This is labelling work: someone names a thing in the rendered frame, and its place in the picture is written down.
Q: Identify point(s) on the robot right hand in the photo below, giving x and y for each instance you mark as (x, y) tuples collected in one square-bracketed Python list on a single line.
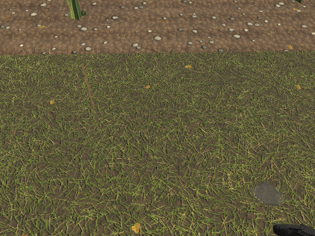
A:
[(293, 230)]

